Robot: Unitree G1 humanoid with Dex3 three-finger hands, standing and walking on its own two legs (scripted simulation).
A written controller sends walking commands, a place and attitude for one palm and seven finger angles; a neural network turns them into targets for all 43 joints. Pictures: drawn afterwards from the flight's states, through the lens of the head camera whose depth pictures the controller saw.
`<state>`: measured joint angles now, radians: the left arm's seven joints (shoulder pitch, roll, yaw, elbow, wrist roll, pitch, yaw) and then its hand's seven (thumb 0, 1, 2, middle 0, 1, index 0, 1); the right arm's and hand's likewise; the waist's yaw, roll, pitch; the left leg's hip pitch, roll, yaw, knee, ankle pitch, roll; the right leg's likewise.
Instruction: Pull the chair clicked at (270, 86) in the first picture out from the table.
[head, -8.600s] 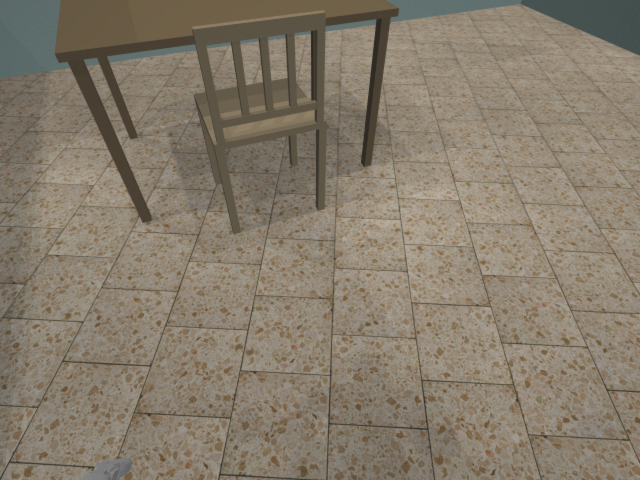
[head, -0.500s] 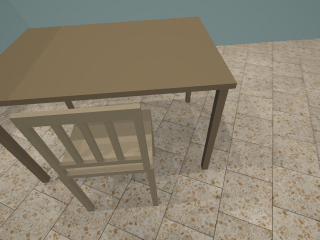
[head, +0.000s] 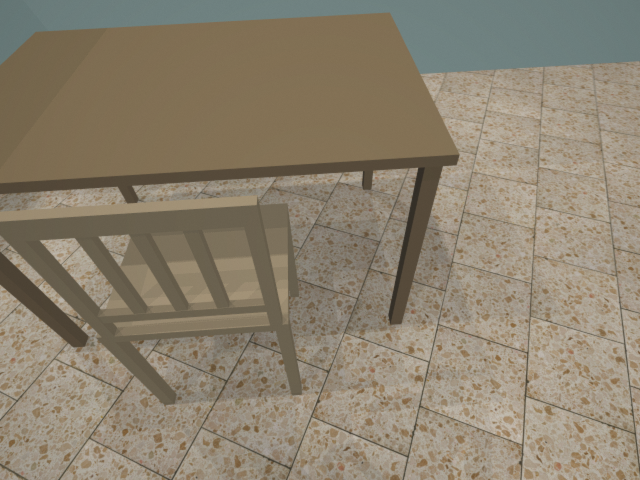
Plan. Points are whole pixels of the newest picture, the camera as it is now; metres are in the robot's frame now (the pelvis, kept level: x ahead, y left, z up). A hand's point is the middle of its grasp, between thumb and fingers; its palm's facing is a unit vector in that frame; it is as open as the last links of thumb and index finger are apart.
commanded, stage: look again from close up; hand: left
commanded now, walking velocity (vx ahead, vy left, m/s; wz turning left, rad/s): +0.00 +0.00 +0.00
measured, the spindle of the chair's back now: (162, 273) +0.47 +0.33 -0.11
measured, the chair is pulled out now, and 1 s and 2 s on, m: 0.00 0.00 0.00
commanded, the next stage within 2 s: shuffle to correct the standing spot in 0.28 s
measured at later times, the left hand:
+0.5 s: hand out of the picture -0.01 +0.18 -0.17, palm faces +0.05 -0.98 -0.18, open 7.3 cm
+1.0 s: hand out of the picture +0.12 +0.20 -0.16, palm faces +0.14 -0.95 -0.26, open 7.3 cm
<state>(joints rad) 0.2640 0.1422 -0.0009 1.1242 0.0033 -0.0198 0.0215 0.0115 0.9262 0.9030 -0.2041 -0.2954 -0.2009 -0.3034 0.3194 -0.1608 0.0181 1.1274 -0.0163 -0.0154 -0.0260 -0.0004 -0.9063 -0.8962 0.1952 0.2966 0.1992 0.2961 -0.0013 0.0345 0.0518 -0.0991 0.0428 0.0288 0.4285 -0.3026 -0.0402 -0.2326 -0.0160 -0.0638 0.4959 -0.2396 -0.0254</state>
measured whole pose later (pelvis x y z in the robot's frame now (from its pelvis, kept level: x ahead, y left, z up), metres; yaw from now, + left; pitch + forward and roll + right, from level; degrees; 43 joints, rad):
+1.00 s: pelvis +0.07 +0.00 -0.01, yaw +7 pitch -1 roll +2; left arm 0.18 0.15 0.03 1.02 0.01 -0.05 0.03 0.01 0.93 0.90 -0.20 -0.30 -0.20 -0.30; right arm 0.36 -0.13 -0.02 1.12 0.00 0.01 -0.05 0.00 -0.90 -0.90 0.20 0.30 0.20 0.30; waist -0.01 0.03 0.10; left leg -0.28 -0.02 0.00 0.92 -0.58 -0.01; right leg -0.28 -0.05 -0.13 0.63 -0.33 -0.07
